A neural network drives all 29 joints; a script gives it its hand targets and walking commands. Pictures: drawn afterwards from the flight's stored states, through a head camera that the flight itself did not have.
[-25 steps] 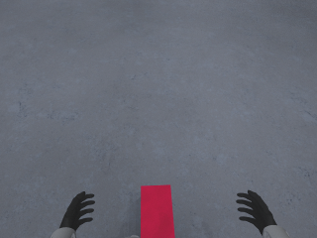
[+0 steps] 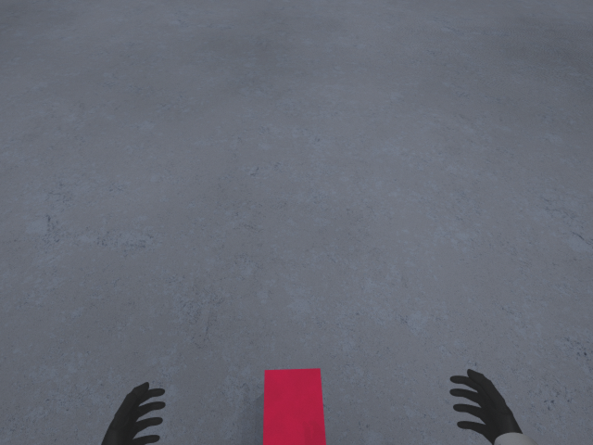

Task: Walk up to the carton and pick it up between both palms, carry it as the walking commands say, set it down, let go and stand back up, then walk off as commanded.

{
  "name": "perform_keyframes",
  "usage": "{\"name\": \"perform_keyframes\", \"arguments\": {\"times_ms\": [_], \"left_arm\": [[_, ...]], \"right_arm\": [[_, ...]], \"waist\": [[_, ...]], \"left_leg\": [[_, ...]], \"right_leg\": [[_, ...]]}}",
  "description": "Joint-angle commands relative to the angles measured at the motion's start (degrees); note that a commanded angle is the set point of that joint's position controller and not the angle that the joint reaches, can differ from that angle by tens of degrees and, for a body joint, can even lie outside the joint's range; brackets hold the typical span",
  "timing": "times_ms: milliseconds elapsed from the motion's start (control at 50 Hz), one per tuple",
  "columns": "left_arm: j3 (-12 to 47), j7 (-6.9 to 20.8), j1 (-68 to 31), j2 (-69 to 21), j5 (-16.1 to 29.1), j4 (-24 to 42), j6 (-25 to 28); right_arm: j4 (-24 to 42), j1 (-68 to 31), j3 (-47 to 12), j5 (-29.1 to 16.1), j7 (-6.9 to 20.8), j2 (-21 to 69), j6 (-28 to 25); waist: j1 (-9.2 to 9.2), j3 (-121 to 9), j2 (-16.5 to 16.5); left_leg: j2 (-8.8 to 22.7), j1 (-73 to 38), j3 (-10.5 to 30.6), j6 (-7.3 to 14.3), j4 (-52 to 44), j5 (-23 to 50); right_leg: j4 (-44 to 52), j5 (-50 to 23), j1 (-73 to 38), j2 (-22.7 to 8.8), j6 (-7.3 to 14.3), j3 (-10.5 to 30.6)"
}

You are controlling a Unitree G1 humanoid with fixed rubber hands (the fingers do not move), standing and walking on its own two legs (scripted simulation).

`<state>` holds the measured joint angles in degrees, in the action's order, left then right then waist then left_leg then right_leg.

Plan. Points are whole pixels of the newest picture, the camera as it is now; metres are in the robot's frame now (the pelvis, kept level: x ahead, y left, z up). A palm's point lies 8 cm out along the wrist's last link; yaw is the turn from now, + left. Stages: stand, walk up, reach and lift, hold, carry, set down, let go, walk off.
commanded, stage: stand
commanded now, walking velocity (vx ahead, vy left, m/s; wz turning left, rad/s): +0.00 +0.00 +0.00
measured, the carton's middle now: (293, 425) +0.30 +0.01 -0.67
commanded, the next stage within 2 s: walk off in 1.72 s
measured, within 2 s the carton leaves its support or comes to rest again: neither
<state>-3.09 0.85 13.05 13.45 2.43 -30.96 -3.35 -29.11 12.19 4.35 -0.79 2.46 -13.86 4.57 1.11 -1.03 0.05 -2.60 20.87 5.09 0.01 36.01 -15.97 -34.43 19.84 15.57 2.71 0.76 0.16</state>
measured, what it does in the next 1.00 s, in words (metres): stands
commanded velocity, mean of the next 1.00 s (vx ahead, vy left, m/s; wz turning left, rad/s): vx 0.00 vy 0.00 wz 0.00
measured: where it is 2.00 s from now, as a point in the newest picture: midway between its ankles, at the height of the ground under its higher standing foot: outside the picture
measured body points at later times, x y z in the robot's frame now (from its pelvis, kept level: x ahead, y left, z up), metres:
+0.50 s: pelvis +0.00 +0.00 +0.00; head -0.02 +0.01 +0.45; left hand +0.16 +0.26 -0.09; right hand +0.17 -0.26 -0.07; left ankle +0.03 +0.11 -0.73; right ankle -0.02 -0.10 -0.73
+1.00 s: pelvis +0.00 +0.00 +0.00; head -0.03 +0.01 +0.45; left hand +0.15 +0.26 -0.09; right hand +0.16 -0.26 -0.07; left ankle +0.03 +0.11 -0.73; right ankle -0.02 -0.10 -0.73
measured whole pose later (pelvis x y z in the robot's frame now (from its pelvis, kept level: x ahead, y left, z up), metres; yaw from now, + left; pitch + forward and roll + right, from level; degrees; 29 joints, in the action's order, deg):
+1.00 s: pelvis +0.00 +0.00 +0.00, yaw +0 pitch +1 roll -1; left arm -3.1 -0.3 13.0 15.2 2.4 -40.6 2.9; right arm -35.7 12.2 4.4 -0.4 1.1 -13.9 -1.2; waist 1.1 -5.1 0.0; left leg -2.6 20.9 5.0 0.2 36.0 -15.7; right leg -34.4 19.6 15.6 2.7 0.9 0.2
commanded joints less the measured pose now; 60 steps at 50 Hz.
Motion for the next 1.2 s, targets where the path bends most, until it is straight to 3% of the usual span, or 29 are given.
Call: {"name": "perform_keyframes", "arguments": {"times_ms": [0,100,260,300,320,380,420,520,540,600,620,640,660,680,700,780,800,820,860,880,960,1020,1040,1080,1120,1180], "left_arm": [[-3.0,-1.2,-0.5,12.8,-6.6,0.5,4.2],[-2.8,-1.4,-1.4,13.2,-6.5,-1.7,5.2],[-3.0,-1.9,0.1,13.9,-6.0,-4.0,6.4],[-2.9,-1.9,0.2,14.1,-6.0,-4.3,6.6],[-3.0,-1.9,0.3,13.9,-6.1,-4.5,6.7],[-3.1,-2.0,0.4,14.2,-6.0,-4.9,6.8],[-2.9,-2.0,0.2,13.7,-5.8,-5.1,7.2],[-3.3,-2.0,0.6,14.5,-6.0,-5.5,7.5],[-3.0,-2.1,0.9,14.4,-5.9,-5.8,7.7],[-3.1,-2.1,0.7,14.8,-5.8,-5.9,7.8],[-3.3,-2.1,0.0,14.8,-5.8,-6.2,7.9],[-3.2,-2.0,1.2,14.6,-5.7,-6.2,7.9],[-3.2,-2.0,0.6,14.4,-5.8,-6.5,7.9],[-3.4,-2.0,0.0,14.9,-5.6,-6.2,7.9],[-3.3,-2.0,-0.1,14.8,-5.9,-6.1,8.1],[-3.3,-2.1,1.2,14.4,-5.6,-6.8,8.3],[-3.5,-1.9,0.7,15.0,-5.7,-6.4,8.3],[-3.4,-2.0,0.9,14.7,-5.7,-6.8,8.1],[-3.6,-2.0,0.7,14.7,-5.7,-6.8,8.3],[-3.3,-2.1,0.8,14.2,-5.7,-6.7,8.3],[-3.3,-1.9,0.1,14.6,-5.8,-7.1,8.6],[-3.2,-1.8,-0.1,14.6,-5.7,-7.3,8.6],[-3.4,-2.0,0.2,14.7,-5.7,-7.3,8.7],[-3.4,-1.9,0.5,14.6,-5.7,-7.2,8.7],[-3.5,-2.0,0.1,15.3,-5.8,-7.5,8.7],[-3.3,-1.9,0.7,14.9,-5.6,-7.8,8.7]], "right_arm": [[-0.6,-1.3,1.8,4.2,-1.5,-11.2,-4.2],[-1.7,-1.9,2.1,4.1,-1.7,-12.3,-5.4],[-3.1,-0.5,1.9,4.1,-2.2,-11.7,-6.6],[-3.3,-1.1,2.2,4.0,-2.4,-12.4,-6.7],[-3.2,-1.5,2.3,4.3,-2.5,-12.6,-6.8],[-3.6,-0.9,2.1,4.2,-2.5,-12.2,-7.1],[-4.0,-0.3,2.3,4.4,-2.5,-12.9,-7.4],[-4.1,-0.9,2.2,4.1,-2.5,-12.3,-7.6],[-4.2,-0.5,2.4,4.0,-2.5,-13.1,-7.5],[-4.4,-0.3,2.1,4.1,-2.5,-12.7,-7.8],[-4.5,-0.5,1.9,4.2,-2.5,-12.4,-8.1],[-4.5,-0.9,1.8,3.9,-2.4,-12.1,-8.0],[-4.3,-1.3,2.0,4.0,-2.5,-12.3,-8.0],[-4.6,0.1,2.3,4.0,-2.7,-13.2,-8.0],[-4.8,-0.7,1.8,3.7,-2.6,-12.1,-8.0],[-5.2,-0.4,2.1,3.9,-2.7,-13.0,-8.3],[-4.9,-0.5,2.2,3.6,-2.7,-13.0,-8.4],[-5.0,-1.2,2.2,4.0,-2.7,-13.2,-8.2],[-5.2,-0.1,2.3,4.0,-2.9,-13.5,-8.4],[-5.3,-0.7,2.3,4.0,-2.9,-13.7,-8.4],[-5.1,-0.6,2.4,3.6,-2.7,-13.1,-8.6],[-5.7,0.6,2.2,3.6,-2.8,-13.4,-8.6],[-5.4,-0.6,2.4,3.8,-2.8,-12.8,-8.5],[-5.5,-0.7,2.5,3.9,-2.7,-13.7,-8.7],[-5.9,0.1,2.2,3.7,-2.7,-12.6,-8.8],[-5.9,-0.9,2.4,3.8,-2.8,-13.5,-8.8]], "waist": [[-1.24,-9.3,0.1],[-1.24,-10.3,-0.8],[-1.44,-11.3,-1.7],[-1.27,-11.4,-0.9],[-1.55,-10.9,-2.0],[-1.11,-10.9,0.1],[-1.31,-9.8,-2.4],[-1.54,-10.6,-0.1],[-1.27,-11.0,-1.8],[-0.82,-10.1,-0.8],[-0.86,-9.8,-3.0],[-1.65,-10.4,-1.8],[-1.33,-11.2,-1.0],[-0.88,-9.3,-2.4],[-1.31,-10.6,-1.2],[-1.61,-10.7,-2.4],[-1.22,-10.3,-0.9],[-1.86,-10.0,-2.8],[-1.45,-10.2,-1.2],[-1.54,-9.9,-3.2],[-1.35,-10.2,-1.1],[-0.57,-9.6,-1.9],[-1.23,-9.4,-1.4],[-1.78,-8.9,-3.3],[-1.05,-9.5,-2.0],[-1.52,-9.0,-3.0]], "left_leg": [[4.8,-8.1,1.6,2.2,-5.1,4.1],[5.1,-8.6,2.0,2.5,-5.9,3.5],[5.5,-8.3,2.7,3.3,-4.6,9.4],[6.2,-8.7,3.5,3.7,-5.2,8.6],[6.0,-8.9,3.4,3.5,-4.8,8.6],[6.0,-8.5,3.6,3.7,-4.7,9.5],[6.2,-7.8,4.2,3.8,-5.7,8.7],[6.2,-8.3,3.9,3.9,-4.9,10.0],[6.1,-8.7,4.1,3.9,-5.0,9.9],[6.2,-8.5,3.7,4.1,-4.8,9.8],[6.3,-8.0,3.6,4.0,-4.8,10.7],[6.4,-7.7,4.2,4.2,-4.6,11.0],[6.1,-8.4,3.8,4.1,-4.7,10.8],[6.1,-7.9,3.9,4.3,-4.4,10.6],[6.4,-8.0,4.2,4.1,-4.6,10.2],[6.6,-8.5,4.4,4.5,-4.5,12.6],[6.7,-8.2,4.7,4.2,-5.1,11.6],[6.7,-8.1,4.4,4.5,-4.7,11.8],[6.7,-8.7,4.7,4.3,-5.1,11.4],[6.5,-8.4,4.6,4.3,-4.7,11.3],[6.4,-8.4,4.6,4.3,-4.3,12.2],[6.8,-8.6,4.8,4.3,-4.4,11.3],[6.6,-8.6,4.7,4.2,-4.6,11.7],[6.6,-8.1,5.6,4.6,-5.4,10.5],[6.8,-8.7,5.5,4.6,-5.2,10.4],[6.8,-8.3,5.6,4.6,-5.5,10.1]], "right_leg": [[9.4,-4.9,0.8,-6.6,0.1,8.0],[9.5,-3.1,1.4,-6.4,0.4,7.9],[7.7,-10.3,-1.3,-7.1,1.1,8.6],[7.3,-8.6,-0.8,-7.2,1.2,8.6],[7.9,-7.8,0.2,-6.8,1.4,8.7],[7.9,-9.9,-0.8,-6.9,1.3,8.3],[7.2,-8.7,-0.2,-6.9,1.4,8.5],[7.6,-10.5,-1.2,-7.3,1.8,8.9],[7.4,-10.9,-1.1,-7.2,2.0,8.8],[7.4,-11.1,0.0,-6.9,1.7,8.7],[7.4,-11.6,-0.6,-7.3,1.8,9.2],[6.8,-12.0,-1.3,-7.1,1.8,8.6],[7.0,-11.6,-1.5,-6.9,1.8,8.2],[7.3,-11.6,-0.2,-7.3,2.0,9.6],[7.0,-11.1,-1.3,-7.2,1.8,9.1],[6.4,-13.6,-1.8,-7.1,2.1,9.1],[6.4,-12.8,-1.6,-6.8,2.0,8.5],[6.9,-12.4,-1.5,-7.0,2.0,8.9],[6.9,-11.2,-1.2,-6.7,2.0,8.8],[7.1,-11.9,-1.0,-6.9,2.1,9.2],[6.7,-13.0,-1.1,-6.8,2.0,8.6],[7.1,-11.8,-0.7,-7.2,2.5,9.6],[7.1,-12.0,-0.9,-7.3,2.4,9.5],[6.6,-11.0,-0.7,-6.7,2.2,8.6],[6.8,-10.0,-0.5,-7.0,2.5,9.2],[6.8,-9.6,-0.7,-7.0,2.5,8.9]]}}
